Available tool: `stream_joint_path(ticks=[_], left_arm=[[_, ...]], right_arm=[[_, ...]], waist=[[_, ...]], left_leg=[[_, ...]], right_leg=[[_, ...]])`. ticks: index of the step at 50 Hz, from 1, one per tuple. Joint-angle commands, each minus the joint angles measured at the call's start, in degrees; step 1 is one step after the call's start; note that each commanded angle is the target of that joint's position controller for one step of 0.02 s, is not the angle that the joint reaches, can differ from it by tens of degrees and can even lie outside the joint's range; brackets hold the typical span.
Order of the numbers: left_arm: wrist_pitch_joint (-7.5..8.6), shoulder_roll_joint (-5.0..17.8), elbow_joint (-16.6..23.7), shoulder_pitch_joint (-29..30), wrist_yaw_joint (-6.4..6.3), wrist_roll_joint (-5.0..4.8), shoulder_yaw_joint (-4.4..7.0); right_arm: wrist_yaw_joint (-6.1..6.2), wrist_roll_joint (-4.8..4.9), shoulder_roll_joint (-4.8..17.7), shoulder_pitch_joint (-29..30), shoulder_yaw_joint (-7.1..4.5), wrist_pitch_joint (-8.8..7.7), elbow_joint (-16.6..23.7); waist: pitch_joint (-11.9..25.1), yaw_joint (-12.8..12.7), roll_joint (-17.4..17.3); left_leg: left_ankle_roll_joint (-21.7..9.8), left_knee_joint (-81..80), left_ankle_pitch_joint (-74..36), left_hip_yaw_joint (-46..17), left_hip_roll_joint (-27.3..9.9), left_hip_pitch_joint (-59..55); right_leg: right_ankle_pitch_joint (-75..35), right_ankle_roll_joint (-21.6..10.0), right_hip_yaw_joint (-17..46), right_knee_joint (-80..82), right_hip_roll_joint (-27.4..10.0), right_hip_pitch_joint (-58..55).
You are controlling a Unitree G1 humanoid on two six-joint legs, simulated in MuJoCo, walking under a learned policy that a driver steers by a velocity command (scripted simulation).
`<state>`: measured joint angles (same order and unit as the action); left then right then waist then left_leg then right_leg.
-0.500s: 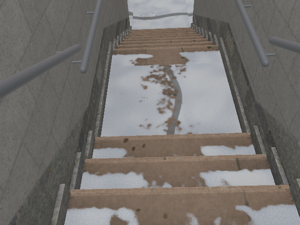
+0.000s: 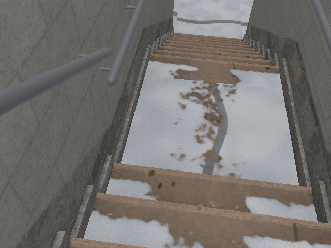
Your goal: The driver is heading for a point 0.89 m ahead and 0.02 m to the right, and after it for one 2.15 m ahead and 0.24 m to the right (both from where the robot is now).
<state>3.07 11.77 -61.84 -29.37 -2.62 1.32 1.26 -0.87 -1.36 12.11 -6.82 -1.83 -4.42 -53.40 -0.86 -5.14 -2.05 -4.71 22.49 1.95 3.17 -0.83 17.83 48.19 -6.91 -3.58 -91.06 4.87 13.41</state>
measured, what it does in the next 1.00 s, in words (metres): goes down: right foot 0.17 m lower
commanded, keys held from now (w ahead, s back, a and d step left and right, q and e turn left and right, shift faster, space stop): w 1.00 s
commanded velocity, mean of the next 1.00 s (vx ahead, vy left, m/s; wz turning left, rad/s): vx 0.50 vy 0.00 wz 0.00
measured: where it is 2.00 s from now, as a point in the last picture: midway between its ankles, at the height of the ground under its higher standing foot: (181, 224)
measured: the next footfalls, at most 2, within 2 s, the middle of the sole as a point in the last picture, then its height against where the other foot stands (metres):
right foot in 0.54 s outside the picture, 0.17 m lower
left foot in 1.12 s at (167, 222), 0.17 m lower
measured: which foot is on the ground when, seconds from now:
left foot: down 0.00-0.54, up 0.56-1.00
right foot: up 0.00-0.52, down 0.54-1.00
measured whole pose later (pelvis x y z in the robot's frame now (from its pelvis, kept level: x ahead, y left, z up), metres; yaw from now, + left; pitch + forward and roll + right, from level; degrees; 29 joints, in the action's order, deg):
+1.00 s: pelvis +0.54 -0.04 -0.25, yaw +0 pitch -1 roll -2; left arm 5.0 11.1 -59.4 -32.9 -1.5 1.8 1.4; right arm -1.2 -1.6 13.6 -6.5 -3.5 -1.9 -53.9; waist 1.6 -4.0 -3.1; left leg -2.4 38.3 -25.1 -3.3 -2.9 34.8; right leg 41.5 -3.7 -3.5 -51.8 4.0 9.7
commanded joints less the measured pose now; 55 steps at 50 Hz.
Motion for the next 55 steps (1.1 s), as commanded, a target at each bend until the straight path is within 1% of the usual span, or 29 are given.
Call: stream_joint_path(ticks=[1, 2, 3, 5, 6, 8, 10, 12, 16, 22, 23, 24, 25, 26, 27, 28, 29, 30, 31, 32, 34, 35, 37, 39, 42, 46, 50, 53, 55], left_arm=[[0.76, 6.62, 2.68, -8.60, -1.05, -3.34, 1.04], [0.14, 6.90, 6.33, 2.59, -0.74, -1.96, 1.01], [-0.54, 8.10, 7.21, 8.02, -0.12, 0.67, 1.44], [-1.98, 7.62, 4.54, 6.54, 1.25, 2.05, 2.28], [-2.79, 5.26, 5.13, 8.62, 2.19, 1.72, 2.06], [-4.36, 1.30, 4.64, 8.48, 2.91, 3.42, 1.16], [-4.39, 2.38, 5.16, 8.50, 3.20, 1.95, 1.51], [-2.85, 5.42, 8.71, 18.95, 4.36, 1.07, 3.04], [-1.59, 3.92, 10.87, 25.03, 5.63, 1.94, 2.89], [-0.76, 2.66, 17.59, 37.92, 4.29, -0.18, 1.54], [-0.65, 2.68, 17.16, 36.14, 4.30, -1.13, 1.38], [-0.53, 2.49, 15.93, 33.49, 4.12, -1.36, 1.26], [-0.02, 3.03, 13.49, 25.76, 3.85, -1.14, 1.42], [-0.06, 4.39, 8.56, 12.68, 3.45, -0.46, 2.48], [-0.89, 7.71, 5.00, 2.37, 3.44, -0.09, 3.88], [-0.85, 11.22, 3.60, -3.28, 3.92, 0.66, 3.81], [-0.85, 12.74, 4.47, -5.45, 4.67, -0.31, 3.89], [-0.85, 13.62, 4.70, -5.62, 4.59, -1.72, 4.62], [-0.60, 11.16, 5.73, -1.20, 3.40, -1.65, 4.06], [-0.42, 6.63, 6.92, 2.00, 2.71, -0.68, 2.50], [1.36, 4.05, 6.27, 5.17, 2.72, 1.01, 0.91], [2.26, 3.62, 6.63, 7.29, 2.33, 0.19, 0.70], [2.27, 7.17, 5.59, 3.92, 1.98, -0.44, 1.51], [1.90, 7.69, 5.91, 2.23, 2.56, -0.28, 1.89], [2.19, 4.06, 4.52, -1.52, 1.92, -0.80, 1.29], [3.07, 6.34, 6.22, 0.48, 1.03, -0.26, 1.45], [1.95, 6.01, 3.98, -6.35, 0.57, 1.03, 1.34], [-0.53, 5.10, 2.20, -5.27, -0.75, 2.37, 0.99], [-1.17, 7.57, 2.62, -2.55, -1.09, 2.14, 1.27]], right_arm=[[-0.80, 0.60, 10.69, -30.36, -2.68, 2.37, -5.34], [0.41, 0.32, 11.00, -24.48, -2.78, 2.47, -3.63], [0.87, 0.13, 6.81, -20.34, -1.95, 2.28, -2.83], [0.65, -1.18, 4.04, -17.39, -0.82, 0.46, -3.87], [2.09, 0.84, 3.30, -17.08, -0.13, -0.60, -4.62], [2.98, 1.60, 7.98, -21.30, -1.52, -0.86, -6.51], [2.12, 0.75, 8.56, -21.50, -2.10, -0.39, -5.32], [2.54, 0.82, 2.57, -25.08, -0.82, -0.53, -7.44], [3.19, 1.49, 3.33, -19.58, -0.35, -1.02, -5.13], [3.96, -1.06, 5.39, -25.62, -1.08, 0.29, -5.09], [4.39, -1.97, 5.22, -26.26, -0.91, 0.93, -5.62], [4.68, -1.31, 3.72, -27.17, -0.60, 1.37, -6.04], [4.54, -1.41, 3.68, -28.33, -0.57, 1.72, -6.29], [4.78, -1.25, 5.69, -26.02, -0.98, 2.01, -6.17], [3.98, -0.40, 6.98, -26.78, -1.84, 1.85, -6.32], [3.57, 1.98, 3.16, -31.72, -2.21, 1.25, -5.88], [4.54, 4.69, 4.99, -32.55, -1.92, 0.65, -3.28], [5.20, 4.49, 6.12, -27.74, -1.76, 0.51, -1.17], [5.23, 1.96, 5.42, -19.05, -1.51, 1.21, 1.10], [4.52, 0.34, 7.44, -16.44, -2.42, 1.86, 0.04], [3.27, -0.53, 5.35, -19.88, -2.73, 3.53, -3.80], [2.17, -0.36, 3.94, -17.21, -2.72, 4.25, -3.44], [0.74, -2.18, 1.31, -14.73, -2.22, 5.16, -3.53], [0.47, -1.26, 1.42, -16.50, -2.31, 5.73, -4.06], [-0.17, -1.13, 4.44, -4.20, -3.70, 4.01, -0.27], [-0.73, -0.56, 3.33, 1.92, -2.18, 1.92, 1.06], [-0.40, 0.10, 2.24, 11.44, -0.73, 1.27, 5.77], [0.15, 1.77, 3.12, 5.52, -0.79, 0.67, 5.05], [0.60, 0.85, 5.65, -13.48, -1.98, 0.64, -0.69]], waist=[[21.32, 10.85, -6.22], [12.49, 11.49, -7.51], [3.93, 9.50, -0.78], [-4.86, 3.90, 1.48], [-8.93, 1.75, -0.24], [-4.12, 2.14, -2.91], [-1.12, 1.87, -2.61], [-4.53, 5.11, -0.25], [-3.07, 5.77, 1.12], [-10.07, 15.24, -3.10], [-9.46, 15.31, -3.34], [-8.96, 14.37, -2.20], [-7.16, 11.85, 0.87], [-3.14, 5.21, 3.18], [3.06, 0.81, 6.09], [10.69, 2.21, 16.82], [20.28, 1.30, 15.60], [20.27, -0.44, 15.04], [12.28, -0.80, 14.07], [5.02, 1.11, 7.15], [-2.77, 7.62, 4.72], [-6.00, 9.95, 2.86], [-2.28, 9.17, 6.73], [0.73, 10.04, 8.78], [-4.55, 6.20, 3.97], [-3.94, 5.37, 3.02], [-10.55, -2.99, 6.69], [-9.81, -2.19, 7.97], [-1.20, 6.29, 3.12]], left_leg=[[-11.01, 16.81, -35.80, -21.27, -23.05, -53.15], [-15.90, 3.31, -0.98, -27.81, -25.48, -41.24], [-14.96, -2.87, 8.93, -26.23, -22.99, -26.46], [-12.11, -1.10, 1.88, -21.56, -17.71, -3.21], [-9.85, -3.65, 2.47, -15.69, -12.95, 6.38], [-12.22, -3.08, -5.06, -16.84, -13.18, 5.46], [-10.88, -0.10, -9.85, -16.19, -12.96, 2.05], [-9.15, 4.06, 8.29, -17.93, -10.49, -6.57], [-6.92, 9.26, 22.39, -13.61, -6.32, 6.21], [-7.22, 19.68, 15.13, -14.26, -6.19, -2.26], [-6.55, 23.18, 11.75, -13.58, -6.26, -3.38], [-6.57, 27.40, 6.57, -13.48, -6.95, -4.66], [-6.50, 36.66, 5.04, -11.04, -5.63, -4.75], [-6.74, 49.01, -0.99, -8.47, -4.74, -2.95], [-5.69, 66.12, 6.39, -5.60, -0.35, 4.08], [-2.62, 93.07, 50.77, -3.44, 7.14, 24.34], [-2.55, 101.74, 52.63, -7.80, 4.94, 38.06], [-2.30, 102.48, 46.10, -7.05, 3.27, 47.39], [-1.53, 92.84, 35.27, -7.60, 0.84, 51.48], [-1.05, 87.54, 29.02, -8.26, -0.51, 46.27], [-0.61, 67.27, 16.67, -11.83, -2.42, 33.81], [1.71, 53.00, 8.88, -10.33, -2.93, 26.80], [3.26, 45.89, 3.54, -7.27, -3.06, 22.06], [2.70, 44.64, -5.29, -7.16, -3.67, 21.96], [0.72, 32.63, -18.05, -11.79, -3.69, 34.40], [1.91, 22.05, -33.18, -6.28, -1.26, 16.52], [2.76, 8.39, -24.08, -4.09, -1.17, 22.43], [1.85, -2.04, -22.41, -4.32, -4.07, 10.57], [-0.54, -7.81, -23.18, -2.11, -4.29, -9.64]], right_leg=[[1.86, -0.18, 8.14, -30.90, -2.08, 43.45], [-11.17, 1.19, 6.59, -22.84, -3.83, 51.72], [-16.52, 2.11, 6.53, -16.22, -6.18, 47.16], [-28.25, 3.78, 12.47, 6.83, -9.03, 32.71], [-36.53, 6.79, 11.05, 22.05, -10.44, 27.29], [-38.95, 8.50, 6.72, 24.58, -9.93, 22.87], [-46.18, 7.39, 5.71, 25.38, -9.71, 23.61], [-62.63, 5.31, 11.75, 35.60, -11.30, 36.86], [-81.58, 4.73, 6.71, 47.76, -8.20, 20.07], [-68.74, 5.55, 4.29, 63.53, -8.16, 20.94], [-67.81, 4.55, 4.26, 66.40, -8.94, 17.73], [-66.55, 3.84, 4.56, 68.21, -9.75, 14.24], [-68.04, 3.35, 3.88, 74.01, -9.61, 6.65], [-69.57, 2.31, 0.91, 78.40, -8.35, -5.01], [-67.75, 2.66, 0.69, 75.95, -9.35, -19.20], [-100.06, -1.64, 8.62, 55.68, -19.64, -39.58], [-103.29, -4.52, 16.40, 46.19, -26.77, -51.65], [-79.38, -9.41, 21.61, 54.65, -29.50, -49.12], [-46.68, -11.83, 26.06, 65.08, -29.05, -36.64], [-37.76, -11.48, 25.90, 69.47, -28.22, -22.48], [-44.12, -7.17, 21.20, 66.51, -23.00, 0.76], [-42.72, -6.17, 16.45, 70.77, -18.87, 11.46], [-49.20, -8.51, 16.67, 70.42, -17.85, 11.17], [-53.56, -8.39, 16.60, 67.69, -17.53, 7.59], [-35.57, -7.04, 19.26, 63.11, -14.95, -0.56], [-23.89, -5.88, 15.62, 58.20, -12.61, 11.00], [-34.50, -5.89, 15.09, 49.62, -12.57, -0.27], [-44.20, -4.67, 13.43, 39.22, -11.97, -1.89], [-51.79, -5.43, 11.53, 20.31, -11.82, 0.36]])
